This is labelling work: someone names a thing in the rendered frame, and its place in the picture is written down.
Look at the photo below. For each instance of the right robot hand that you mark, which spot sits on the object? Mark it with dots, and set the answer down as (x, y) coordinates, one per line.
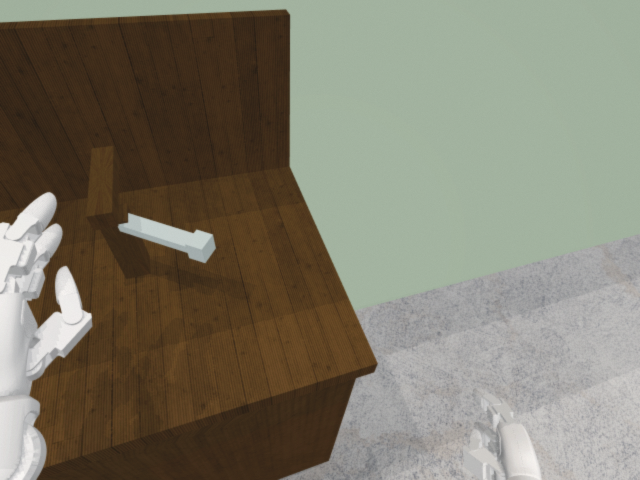
(509, 451)

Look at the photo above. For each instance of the counter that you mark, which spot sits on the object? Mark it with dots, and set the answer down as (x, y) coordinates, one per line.
(240, 368)

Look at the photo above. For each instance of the left robot hand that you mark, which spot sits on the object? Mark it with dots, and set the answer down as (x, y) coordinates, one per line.
(24, 252)

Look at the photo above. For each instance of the robot left forearm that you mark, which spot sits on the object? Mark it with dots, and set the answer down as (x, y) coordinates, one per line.
(22, 446)

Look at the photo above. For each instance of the tap lever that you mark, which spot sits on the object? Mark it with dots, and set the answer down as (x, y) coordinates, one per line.
(199, 245)

